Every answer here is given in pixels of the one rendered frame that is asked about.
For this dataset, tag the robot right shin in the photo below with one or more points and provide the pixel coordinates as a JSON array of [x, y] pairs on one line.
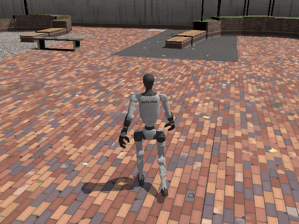
[[162, 170]]

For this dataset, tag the right robot upper arm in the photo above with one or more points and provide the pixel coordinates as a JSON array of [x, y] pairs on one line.
[[166, 105]]

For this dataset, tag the robot head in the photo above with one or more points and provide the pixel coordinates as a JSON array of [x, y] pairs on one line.
[[148, 81]]

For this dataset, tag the left robot upper arm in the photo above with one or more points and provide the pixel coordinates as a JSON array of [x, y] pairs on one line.
[[131, 106]]

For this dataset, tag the right robot hand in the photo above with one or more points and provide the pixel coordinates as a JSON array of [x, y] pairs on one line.
[[172, 126]]

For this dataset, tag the left robot forearm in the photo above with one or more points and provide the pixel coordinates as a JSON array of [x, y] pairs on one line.
[[125, 126]]

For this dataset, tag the right robot forearm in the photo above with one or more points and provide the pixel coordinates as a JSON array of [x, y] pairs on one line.
[[171, 120]]

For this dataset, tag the left robot hand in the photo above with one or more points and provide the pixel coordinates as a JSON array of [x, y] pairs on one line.
[[122, 142]]

